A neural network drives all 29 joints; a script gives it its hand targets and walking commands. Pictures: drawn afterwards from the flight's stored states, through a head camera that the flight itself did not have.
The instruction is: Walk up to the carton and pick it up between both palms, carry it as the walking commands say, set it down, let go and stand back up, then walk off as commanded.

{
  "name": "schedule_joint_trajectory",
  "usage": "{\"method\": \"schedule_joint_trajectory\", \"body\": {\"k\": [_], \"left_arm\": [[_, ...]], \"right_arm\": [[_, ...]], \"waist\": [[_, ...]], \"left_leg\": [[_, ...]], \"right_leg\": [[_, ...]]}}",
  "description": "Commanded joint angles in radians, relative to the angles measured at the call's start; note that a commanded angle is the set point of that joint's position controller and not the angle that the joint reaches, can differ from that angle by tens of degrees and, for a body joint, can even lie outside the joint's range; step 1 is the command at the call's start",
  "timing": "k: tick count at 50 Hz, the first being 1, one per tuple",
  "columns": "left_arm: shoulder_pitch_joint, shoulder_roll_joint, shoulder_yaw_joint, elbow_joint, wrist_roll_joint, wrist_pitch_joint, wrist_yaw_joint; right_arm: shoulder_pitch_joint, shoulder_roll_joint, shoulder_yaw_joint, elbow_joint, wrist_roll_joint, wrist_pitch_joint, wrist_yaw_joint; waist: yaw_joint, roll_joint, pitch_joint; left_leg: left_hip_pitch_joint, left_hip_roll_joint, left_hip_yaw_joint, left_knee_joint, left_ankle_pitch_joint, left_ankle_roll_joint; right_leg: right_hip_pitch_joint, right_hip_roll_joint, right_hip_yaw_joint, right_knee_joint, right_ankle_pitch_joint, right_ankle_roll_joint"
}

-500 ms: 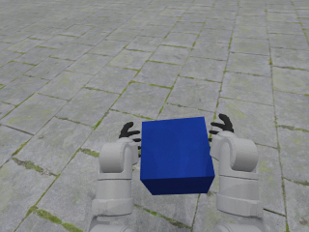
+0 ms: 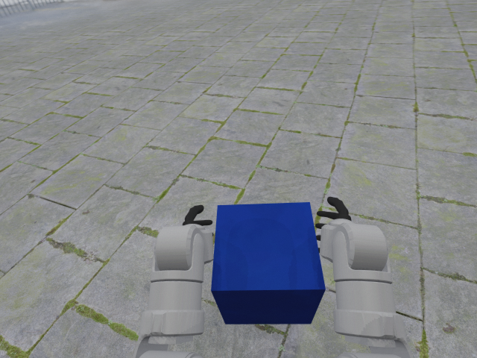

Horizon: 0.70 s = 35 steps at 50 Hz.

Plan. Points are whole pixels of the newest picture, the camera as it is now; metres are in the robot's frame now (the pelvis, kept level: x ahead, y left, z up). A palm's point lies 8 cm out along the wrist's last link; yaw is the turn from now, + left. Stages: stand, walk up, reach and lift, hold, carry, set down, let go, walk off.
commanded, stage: carry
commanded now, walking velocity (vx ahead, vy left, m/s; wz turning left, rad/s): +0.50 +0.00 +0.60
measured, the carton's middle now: (265, 266) +0.32 -0.01 -0.01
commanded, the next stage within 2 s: none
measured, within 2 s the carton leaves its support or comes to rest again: neither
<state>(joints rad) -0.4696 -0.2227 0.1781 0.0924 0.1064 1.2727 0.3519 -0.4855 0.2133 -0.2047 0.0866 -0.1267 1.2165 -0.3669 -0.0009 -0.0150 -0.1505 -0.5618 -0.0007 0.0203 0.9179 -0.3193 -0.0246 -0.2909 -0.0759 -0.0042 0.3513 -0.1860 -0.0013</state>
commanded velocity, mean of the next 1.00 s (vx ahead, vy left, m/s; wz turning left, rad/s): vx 0.50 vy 0.00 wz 0.60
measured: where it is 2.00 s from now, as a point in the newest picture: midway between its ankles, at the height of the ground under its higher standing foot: (124, 272)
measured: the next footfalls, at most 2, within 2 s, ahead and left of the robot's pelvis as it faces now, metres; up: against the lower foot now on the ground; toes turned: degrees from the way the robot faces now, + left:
left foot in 0.44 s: +0.09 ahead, +0.23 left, +0.00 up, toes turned +17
right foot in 0.88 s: +0.42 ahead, +0.19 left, +0.00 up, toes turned +22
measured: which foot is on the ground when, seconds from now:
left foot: up 0.00-0.42, down 0.44-0.88, up 0.90-1.00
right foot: down 0.00-0.44, up 0.46-0.86, down 0.88-1.00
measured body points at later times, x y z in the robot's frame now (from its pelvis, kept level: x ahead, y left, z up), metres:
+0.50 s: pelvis +0.08 +0.13 -0.03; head +0.04 +0.15 +0.42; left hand +0.35 +0.33 +0.04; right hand +0.42 +0.09 +0.07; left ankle +0.05 +0.22 -0.76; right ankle +0.04 -0.07 -0.73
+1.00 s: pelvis +0.34 +0.25 -0.01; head +0.36 +0.25 +0.44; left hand +0.55 +0.52 +0.08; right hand +0.69 +0.31 +0.07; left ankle +0.17 +0.29 -0.67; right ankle +0.39 +0.18 -0.76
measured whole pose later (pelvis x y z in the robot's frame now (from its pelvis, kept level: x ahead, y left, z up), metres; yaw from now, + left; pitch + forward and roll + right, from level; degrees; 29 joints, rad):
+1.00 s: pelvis +0.34 +0.25 -0.01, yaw +32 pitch +7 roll +1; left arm -0.45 -0.22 0.12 -0.07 0.11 1.25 0.35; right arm -0.45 0.21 -0.19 -0.06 -0.12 1.19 -0.31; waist 0.00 -0.01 -0.10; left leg -0.39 -0.06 -0.04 1.02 -0.41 0.07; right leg -0.31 -0.04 -0.17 0.38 -0.19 -0.06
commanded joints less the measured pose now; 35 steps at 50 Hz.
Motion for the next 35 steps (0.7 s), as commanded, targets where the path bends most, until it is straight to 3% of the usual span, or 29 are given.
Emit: {"method": "schedule_joint_trajectory", "body": {"k": [1, 2, 3, 4, 5, 6, 7, 9, 11, 13, 15, 16, 17, 18, 19, 20, 21, 22, 23, 24, 25, 26, 27, 28, 29, 30, 32, 33, 35], "left_arm": [[-0.668, -1.037, -0.495, -0.075, -0.404, -0.059, -0.465], [-0.727, -1.025, -0.484, -0.098, -0.404, -0.063, -0.47], [-0.683, -1.01, -0.486, -0.068, -0.402, -0.057, -0.473], [-0.719, -1.02, -0.479, -0.055, -0.396, -0.058, -0.475], [-0.684, -1.001, -0.466, -0.019, -0.383, -0.052, -0.481], [-0.661, -1.007, -0.463, 0.02, -0.383, -0.046, -0.482], [-0.694, -1.009, -0.459, 0.016, -0.384, -0.044, -0.484], [-0.688, -1.006, -0.472, -0.002, -0.391, -0.046, -0.478], [-0.648, -1.018, -0.467, 0.055, -0.373, -0.038, -0.479], [-0.681, -1.011, -0.491, -0.004, -0.384, -0.046, -0.471], [-0.703, -1.032, -0.51, -0.004, -0.391, -0.047, -0.466], [-0.68, -1.033, -0.519, -0.021, -0.381, -0.046, -0.459], [-0.664, -1.025, -0.515, -0.016, -0.363, -0.049, -0.455], [-0.641, -1.056, -0.536, -0.01, -0.365, -0.045, -0.447], [-0.622, -1.045, -0.547, -0.032, -0.359, -0.054, -0.443], [-0.668, -1.038, -0.571, -0.061, -0.375, -0.058, -0.434], [-0.668, -1.047, -0.571, -0.047, -0.371, -0.061, -0.429], [-0.713, -1.052, -0.581, -0.084, -0.383, -0.067, -0.424], [-0.701, -1.074, -0.575, -0.053, -0.377, -0.068, -0.409], [-0.759, -1.075, -0.603, -0.088, -0.428, -0.066, -0.409], [-0.815, -1.076, -0.626, -0.146, -0.44, -0.081, -0.405], [-0.744, -1.118, -0.648, -0.144, -0.441, -0.087, -0.399], [-0.761, -1.131, -0.671, -0.183, -0.459, -0.092, -0.396], [-0.798, -1.159, -0.707, -0.268, -0.481, -0.105, -0.393], [-0.794, -1.151, -0.702, -0.307, -0.487, -0.106, -0.387], [-0.823, -1.156, -0.726, -0.377, -0.493, -0.114, -0.373], [-0.798, -1.158, -0.735, -0.426, -0.481, -0.109, -0.355], [-0.746, -1.136, -0.738, -0.388, -0.46, -0.099, -0.347], [-0.684, -1.143, -0.75, -0.388, -0.444, -0.09, -0.338]], "right_arm": [[-0.617, 1.137, 0.639, 0.003, 0.457, 0.009, 0.457], [-0.637, 1.16, 0.645, 0.03, 0.456, 0.013, 0.46], [-0.594, 1.144, 0.633, 0.058, 0.452, 0.015, 0.46], [-0.631, 1.158, 0.636, 0.062, 0.446, 0.021, 0.46], [-0.629, 1.135, 0.632, 0.065, 0.438, 0.026, 0.461], [-0.615, 1.12, 0.617, 0.075, 0.426, 0.03, 0.459], [-0.634, 1.129, 0.61, 0.093, 0.425, 0.035, 0.461], [-0.571, 1.125, 0.601, 0.111, 0.405, 0.038, 0.46], [-0.629, 1.104, 0.605, 0.071, 0.411, 0.035, 0.464], [-0.601, 1.119, 0.583, 0.093, 0.414, 0.03, 0.475], [-0.623, 1.114, 0.574, 0.082, 0.406, 0.032, 0.476], [-0.601, 1.105, 0.559, 0.078, 0.413, 0.034, 0.483], [-0.599, 1.11, 0.562, 0.082, 0.427, 0.028, 0.488], [-0.584, 1.09, 0.546, 0.062, 0.431, 0.024, 0.49], [-0.556, 1.089, 0.537, 0.074, 0.434, 0.019, 0.497], [-0.496, 1.087, 0.505, 0.14, 0.423, 0.021, 0.507], [-0.521, 1.07, 0.492, 0.132, 0.429, 0.014, 0.504], [-0.517, 1.051, 0.475, 0.126, 0.434, 0.011, 0.511], [-0.537, 1.053, 0.474, 0.111, 0.447, 0.014, 0.517], [-0.564, 1.037, 0.474, 0.076, 0.441, 0.001, 0.507], [-0.603, 1.056, 0.488, 0.051, 0.455, -0.012, 0.506], [-0.587, 1.06, 0.508, 0.005, 0.472, -0.019, 0.505], [-0.62, 1.063, 0.531, -0.059, 0.498, -0.031, 0.507], [-0.636, 1.059, 0.537, -0.129, 0.499, -0.044, 0.505], [-0.657, 1.062, 0.547, -0.175, 0.505, -0.046, 0.496], [-0.651, 1.061, 0.556, -0.212, 0.522, -0.05, 0.498], [-0.643, 1.059, 0.562, -0.245, 0.52, -0.037, 0.496], [-0.583, 1.029, 0.534, -0.194, 0.5, -0.025, 0.495], [-0.521, 1.006, 0.544, -0.195, 0.488, -0.012, 0.5]], "waist": [[0.023, -0.164, -0.29], [0.02, -0.227, -0.267], [0.02, -0.196, -0.249], [0.019, -0.243, -0.203], [0.012, -0.247, -0.193], [0.016, -0.264, -0.159], [0.011, -0.227, -0.145], [0.01, -0.244, -0.161], [0.009, -0.247, -0.155], [0.004, -0.226, -0.16], [0.002, -0.257, -0.17], [-0.002, -0.189, -0.187], [0.0, -0.215, -0.2], [-0.006, -0.126, -0.259], [-0.017, -0.043, -0.288], [-0.027, 0.027, -0.273], [-0.04, 0.232, -0.229], [-0.029, 0.369, -0.107], [-0.017, 0.243, -0.016], [-0.025, 0.255, -0.108], [-0.021, 0.193, -0.149], [-0.025, 0.195, -0.201], [-0.029, 0.17, -0.26], [-0.036, 0.194, -0.296], [-0.035, 0.168, -0.33], [-0.041, 0.189, -0.338], [-0.044, 0.179, -0.315], [-0.039, 0.218, -0.302], [-0.04, 0.218, -0.294]], "left_leg": [[-0.21, 0.003, -0.036, 0.13, 0.113, -0.008], [-0.199, -0.008, -0.022, 0.156, 0.122, -0.015], [-0.209, 0.006, -0.013, 0.147, 0.136, -0.014], [-0.213, 0.005, 0.0, 0.15, 0.141, -0.022], [-0.172, -0.001, 0.025, 0.151, 0.117, -0.026], [-0.217, 0.017, 0.029, 0.117, 0.113, -0.026], [-0.219, 0.022, 0.041, 0.116, 0.11, -0.036], [-0.214, 0.05, 0.066, 0.045, 0.082, -0.031], [-0.184, 0.058, 0.106, 0.029, 0.077, -0.025], [-0.085, 0.078, 0.124, -0.053, 0.051, -0.018], [-0.022, 0.095, 0.155, -0.174, 0.054, -0.003], [0.057, 0.089, 0.156, -0.248, 0.055, 0.021], [0.107, 0.075, 0.167, -0.317, 0.012, 0.032], [0.181, 0.059, 0.168, -0.439, -0.024, 0.059], [0.3, 0.01, 0.203, -0.519, -0.053, 0.071], [0.431, 0.045, 0.095, -0.505, -0.122, 0.093], [0.504, 0.215, -0.239, -0.59, -0.223, 0.164], [0.506, 0.287, -0.562, -0.692, -0.18, 0.227], [0.545, 0.278, -0.586, -0.666, -0.011, 0.198], [0.718, 0.287, -0.596, -0.647, 0.222, 0.203], [0.764, 0.295, -0.559, -0.617, 0.395, 0.199], [0.781, 0.242, -0.451, -0.591, 0.531, 0.168], [0.798, 0.225, -0.4, -0.56, 0.599, 0.145], [0.802, 0.208, -0.363, -0.546, 0.657, 0.133], [0.817, 0.213, -0.358, -0.546, 0.669, 0.153], [0.826, 0.188, -0.345, -0.535, 0.738, 0.15], [0.822, 0.18, -0.361, -0.554, 0.813, 0.143], [0.815, 0.179, -0.366, -0.565, 0.861, 0.129], [0.881, 0.141, -0.332, -0.544, 0.961, 0.127]], "right_leg": [[0.46, -0.234, 0.104, -0.214, -0.206, 0.074], [0.432, -0.241, 0.1, -0.238, -0.261, 0.096], [0.414, -0.251, 0.085, -0.257, -0.283, 0.085], [0.372, -0.264, 0.084, -0.276, -0.325, 0.078], [0.303, -0.26, 0.061, -0.294, -0.394, 0.079], [0.31, -0.287, 0.071, -0.3, -0.409, 0.042], [0.304, -0.278, 0.041, -0.298, -0.391, 0.027], [0.336, -0.291, 0.006, -0.294, -0.371, -0.024], [0.308, -0.305, -0.022, -0.284, -0.348, -0.043], [0.276, -0.292, -0.076, -0.267, -0.35, -0.04], [0.273, -0.287, -0.127, -0.24, -0.346, -0.039], [0.245, -0.285, -0.132, -0.216, -0.336, -0.033], [0.248, -0.266, -0.159, -0.151, -0.329, -0.027], [0.294, -0.231, -0.201, 0.003, -0.244, -0.018], [0.232, -0.198, -0.227, 0.149, -0.227, -0.007], [0.084, -0.181, -0.228, 0.282, -0.227, 0.017], [-0.152, -0.114, -0.239, 0.475, -0.333, 0.066], [-0.389, 0.003, -0.157, 0.641, -0.441, 0.108], [-0.525, 0.01, -0.064, 0.744, -0.362, 0.101], [-0.606, 0.009, -0.028, 0.732, -0.285, 0.086], [-0.628, -0.022, -0.013, 0.786, -0.227, 0.097], [-0.604, -0.035, 0.004, 0.802, -0.182, 0.098], [-0.566, -0.031, 0.006, 0.796, -0.146, 0.093], [-0.532, -0.015, 0.001, 0.765, -0.121, 0.079], [-0.51, 0.002, -0.011, 0.751, -0.093, 0.069], [-0.511, 0.022, -0.03, 0.731, -0.098, 0.064], [-0.518, 0.058, -0.065, 0.678, -0.079, 0.066], [-0.514, 0.075, -0.084, 0.632, -0.044, 0.062], [-0.523, 0.097, -0.108, 0.516, -0.026, 0.044]]}}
